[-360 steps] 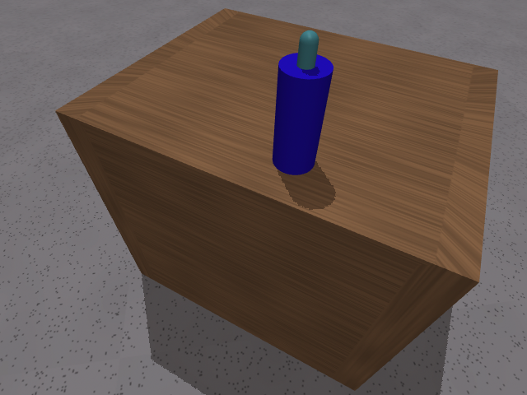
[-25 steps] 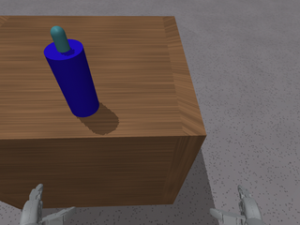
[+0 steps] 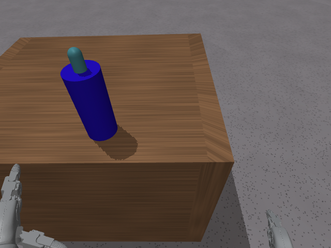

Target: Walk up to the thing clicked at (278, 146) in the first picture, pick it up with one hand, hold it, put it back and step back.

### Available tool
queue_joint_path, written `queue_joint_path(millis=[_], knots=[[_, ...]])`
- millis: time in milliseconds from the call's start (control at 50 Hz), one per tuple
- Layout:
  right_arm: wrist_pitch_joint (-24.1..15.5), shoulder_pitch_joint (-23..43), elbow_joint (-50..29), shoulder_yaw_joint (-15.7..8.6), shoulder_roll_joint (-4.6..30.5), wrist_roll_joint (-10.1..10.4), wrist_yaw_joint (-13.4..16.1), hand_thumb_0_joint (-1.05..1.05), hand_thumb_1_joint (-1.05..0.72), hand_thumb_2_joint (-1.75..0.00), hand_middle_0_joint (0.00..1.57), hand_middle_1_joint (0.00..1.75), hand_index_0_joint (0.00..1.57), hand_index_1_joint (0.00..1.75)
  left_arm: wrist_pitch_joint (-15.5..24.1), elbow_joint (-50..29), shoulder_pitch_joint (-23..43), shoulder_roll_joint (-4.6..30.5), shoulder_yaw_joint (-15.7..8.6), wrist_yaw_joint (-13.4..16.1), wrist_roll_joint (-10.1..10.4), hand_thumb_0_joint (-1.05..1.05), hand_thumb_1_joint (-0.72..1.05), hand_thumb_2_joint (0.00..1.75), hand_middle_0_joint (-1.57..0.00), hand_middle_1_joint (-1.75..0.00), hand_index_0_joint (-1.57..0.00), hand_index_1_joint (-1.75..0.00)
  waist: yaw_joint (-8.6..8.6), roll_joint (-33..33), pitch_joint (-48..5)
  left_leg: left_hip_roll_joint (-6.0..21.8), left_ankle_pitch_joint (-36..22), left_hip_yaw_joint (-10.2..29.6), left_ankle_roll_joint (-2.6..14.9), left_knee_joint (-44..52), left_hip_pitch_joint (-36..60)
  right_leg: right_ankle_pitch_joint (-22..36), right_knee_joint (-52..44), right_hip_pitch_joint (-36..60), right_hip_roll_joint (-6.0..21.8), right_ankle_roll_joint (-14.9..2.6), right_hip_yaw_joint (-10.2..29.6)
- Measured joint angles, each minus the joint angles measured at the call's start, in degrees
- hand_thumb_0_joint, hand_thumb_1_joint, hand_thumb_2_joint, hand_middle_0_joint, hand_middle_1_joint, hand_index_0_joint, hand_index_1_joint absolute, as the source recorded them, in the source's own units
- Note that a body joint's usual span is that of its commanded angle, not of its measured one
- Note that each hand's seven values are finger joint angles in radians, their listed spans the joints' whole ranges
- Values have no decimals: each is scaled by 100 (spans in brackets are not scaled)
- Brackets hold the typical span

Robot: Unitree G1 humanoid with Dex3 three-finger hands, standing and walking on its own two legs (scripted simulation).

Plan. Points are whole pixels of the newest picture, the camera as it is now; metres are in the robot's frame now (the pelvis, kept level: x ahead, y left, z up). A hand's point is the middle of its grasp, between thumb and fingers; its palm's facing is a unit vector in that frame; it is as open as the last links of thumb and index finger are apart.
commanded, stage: rise first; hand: left
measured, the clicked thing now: (90, 96) +0.45 +0.19 +0.15
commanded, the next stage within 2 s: go down in 1.16 s
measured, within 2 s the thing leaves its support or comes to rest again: neither
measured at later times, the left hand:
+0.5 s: hand (12, 213) +0.16 +0.25 +0.14, palm faces +0.36 -0.81 -0.46, open 17.6 cm
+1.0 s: hand out of the picture +0.16 +0.25 +0.19, palm faces +0.41 -0.79 -0.46, open 17.7 cm
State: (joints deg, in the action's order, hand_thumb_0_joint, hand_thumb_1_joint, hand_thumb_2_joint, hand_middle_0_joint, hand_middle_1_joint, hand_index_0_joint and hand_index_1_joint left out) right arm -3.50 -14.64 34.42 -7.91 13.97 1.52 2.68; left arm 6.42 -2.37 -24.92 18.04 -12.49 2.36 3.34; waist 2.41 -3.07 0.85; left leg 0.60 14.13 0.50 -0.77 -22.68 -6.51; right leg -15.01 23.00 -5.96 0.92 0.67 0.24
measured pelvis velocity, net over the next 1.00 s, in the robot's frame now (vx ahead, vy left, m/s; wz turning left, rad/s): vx -0.03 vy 0.00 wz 0.02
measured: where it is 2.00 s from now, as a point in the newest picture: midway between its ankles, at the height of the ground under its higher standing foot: outside the picture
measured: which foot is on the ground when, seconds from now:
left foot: down 0.00-1.00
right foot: down 0.00-1.00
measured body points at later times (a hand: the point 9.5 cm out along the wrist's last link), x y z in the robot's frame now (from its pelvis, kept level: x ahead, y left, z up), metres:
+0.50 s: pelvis -0.02 -0.01 +0.00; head -0.03 -0.04 +0.45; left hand +0.14 +0.29 +0.17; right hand +0.15 -0.27 -0.10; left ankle -0.02 +0.13 -0.74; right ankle -0.03 -0.13 -0.74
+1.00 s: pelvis -0.03 +0.00 +0.00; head -0.04 -0.03 +0.45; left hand +0.13 +0.29 +0.21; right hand +0.14 -0.28 -0.09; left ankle -0.02 +0.13 -0.74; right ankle -0.03 -0.13 -0.74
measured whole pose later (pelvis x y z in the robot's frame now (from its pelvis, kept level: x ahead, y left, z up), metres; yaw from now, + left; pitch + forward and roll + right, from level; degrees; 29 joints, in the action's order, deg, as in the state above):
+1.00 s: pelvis -0.03 +0.00 +0.00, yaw +1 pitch -5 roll +0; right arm -7.4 -13.2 38.5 -11.3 13.9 1.6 2.0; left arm 19.6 -18.8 -22.9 21.7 -22.1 0.9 3.4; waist 3.8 -3.5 2.9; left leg 0.3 11.8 1.4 -0.9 -22.6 -6.3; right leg -13.4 23.7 -5.7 1.2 0.5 -0.7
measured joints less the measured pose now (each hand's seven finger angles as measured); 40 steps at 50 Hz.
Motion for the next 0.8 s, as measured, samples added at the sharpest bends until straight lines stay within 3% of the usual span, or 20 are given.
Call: queue_joint_path(millis=[280, 800], knots=[[-33, 198, 312, -192, 7, -60, -27, -1, 52, -2, 6, 5, 5, 5, 459, -996, -215, 193, -364, -121, -26, -2, -54, 0, -4, -3, -4, -3, 84, -84, 171, 4, -106, 79, -27, 6, 20, 60, 28, 34, -5, -28, -79], [-358, 242, 522, -278, -26, -19, -34, -1, 52, -3, 6, 5, 5, 5, 1161, -1434, 201, 324, -845, -140, -15, -2, -56, 4, -5, -3, -4, -4, 116, -59, 215, -16, -258, 105, -33, 29, 2, 157, 88, -11, 14, -39, -104]])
